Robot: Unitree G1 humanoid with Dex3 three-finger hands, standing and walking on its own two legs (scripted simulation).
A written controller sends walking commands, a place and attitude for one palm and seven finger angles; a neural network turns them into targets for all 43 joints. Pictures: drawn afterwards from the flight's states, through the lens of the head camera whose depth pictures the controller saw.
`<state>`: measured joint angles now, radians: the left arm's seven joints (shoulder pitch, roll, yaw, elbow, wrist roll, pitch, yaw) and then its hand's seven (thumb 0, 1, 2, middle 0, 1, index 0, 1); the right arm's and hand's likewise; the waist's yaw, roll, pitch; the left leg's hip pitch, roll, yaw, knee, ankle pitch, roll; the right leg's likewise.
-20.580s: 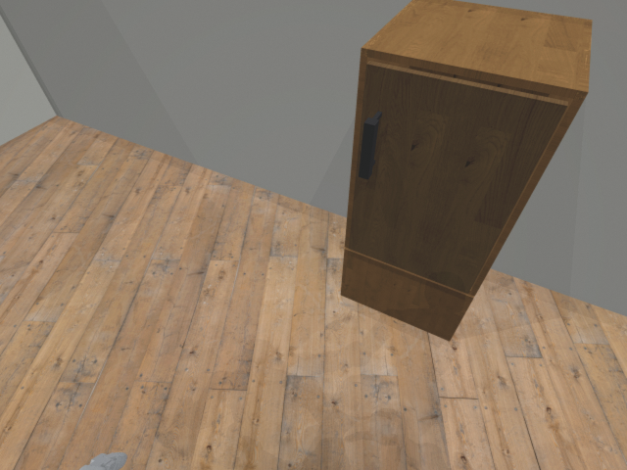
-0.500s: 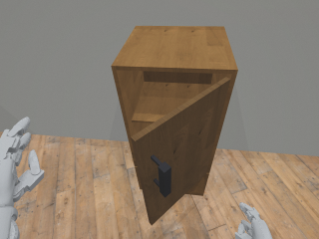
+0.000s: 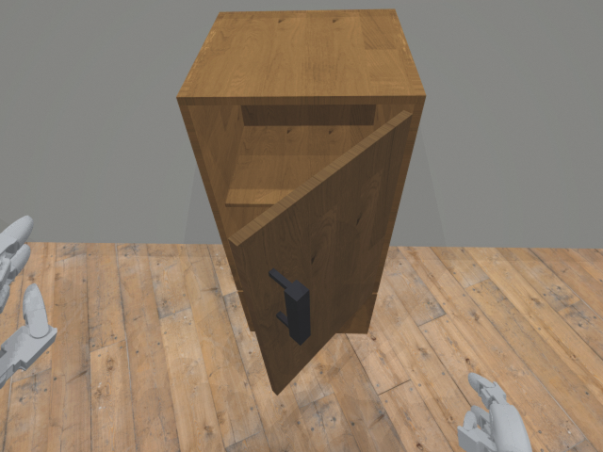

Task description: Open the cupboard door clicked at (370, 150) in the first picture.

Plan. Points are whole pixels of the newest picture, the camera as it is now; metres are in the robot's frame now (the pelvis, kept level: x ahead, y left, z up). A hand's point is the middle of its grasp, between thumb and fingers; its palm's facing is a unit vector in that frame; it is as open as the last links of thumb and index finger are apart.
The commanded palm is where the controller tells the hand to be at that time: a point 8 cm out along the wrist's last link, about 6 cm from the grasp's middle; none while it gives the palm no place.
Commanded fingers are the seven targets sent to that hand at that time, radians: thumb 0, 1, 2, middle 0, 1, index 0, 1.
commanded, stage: step back with the hand held close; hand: left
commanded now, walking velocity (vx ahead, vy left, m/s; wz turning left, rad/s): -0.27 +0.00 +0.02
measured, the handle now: (288, 306) +0.34 +0.05 -0.04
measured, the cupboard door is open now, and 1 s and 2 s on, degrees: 48 48 48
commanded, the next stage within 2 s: stop stepping back and stand still in 1.06 s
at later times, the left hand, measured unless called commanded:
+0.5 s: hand out of the picture +0.13 +0.28 +0.15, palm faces +0.47 -0.74 -0.47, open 7.4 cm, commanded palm +0.07 +0.32 +0.17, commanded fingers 0.00 0.90 0.90 -0.20 -0.30 -0.20 -0.30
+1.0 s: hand out of the picture +0.07 +0.24 +0.15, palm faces +0.25 -0.80 -0.54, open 7.4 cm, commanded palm -0.01 +0.29 +0.17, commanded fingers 0.00 0.90 0.90 -0.20 -0.30 -0.20 -0.30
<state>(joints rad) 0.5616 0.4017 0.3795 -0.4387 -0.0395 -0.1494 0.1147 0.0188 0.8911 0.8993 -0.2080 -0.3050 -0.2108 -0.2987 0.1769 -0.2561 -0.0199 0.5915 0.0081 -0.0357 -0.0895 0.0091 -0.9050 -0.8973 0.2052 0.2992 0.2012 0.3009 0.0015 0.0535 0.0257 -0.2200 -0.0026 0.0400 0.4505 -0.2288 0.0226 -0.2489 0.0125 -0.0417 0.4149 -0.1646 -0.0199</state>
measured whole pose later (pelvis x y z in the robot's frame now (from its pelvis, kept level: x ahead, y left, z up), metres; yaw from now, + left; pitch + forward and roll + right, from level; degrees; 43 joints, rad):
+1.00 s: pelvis -0.15 +0.00 -0.01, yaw -1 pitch +3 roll -3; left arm 0.57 0.49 0.43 -0.58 -0.04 -0.24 0.10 0.02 0.89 0.90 -0.21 -0.31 -0.21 -0.30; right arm 0.09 -0.18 0.02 0.59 0.01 -0.07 -0.06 0.01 -0.90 -0.90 0.21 0.30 0.20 0.30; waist -0.01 0.00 0.05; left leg -0.52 0.04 0.01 0.57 -0.16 0.02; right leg -0.17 0.11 0.02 0.47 -0.35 -0.03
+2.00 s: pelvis -0.33 +0.00 -0.01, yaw +0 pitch -2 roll +0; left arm 0.50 0.38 0.41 -0.41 -0.01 -0.18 0.15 0.02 0.89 0.90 -0.21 -0.31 -0.21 -0.30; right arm 0.25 -0.23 -0.01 0.72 -0.01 -0.12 -0.07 0.01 -0.90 -0.90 0.21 0.30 0.20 0.30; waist 0.01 0.02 0.00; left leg -0.42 0.05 0.03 0.88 -0.38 0.01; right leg -0.28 -0.01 -0.10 0.59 -0.29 -0.04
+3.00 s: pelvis -0.34 +0.00 +0.00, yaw +3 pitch -2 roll +0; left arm 0.24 0.14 0.02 1.13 0.01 0.01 0.03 0.01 0.91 0.90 -0.20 -0.30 -0.20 -0.30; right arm 0.28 -0.12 -0.01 1.14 -0.03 0.01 -0.02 0.00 -0.91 -0.90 0.20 0.30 0.20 0.30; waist -0.02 0.02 0.04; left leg -0.25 0.00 0.00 0.42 -0.15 0.00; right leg -0.19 -0.02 -0.01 0.46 -0.24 0.01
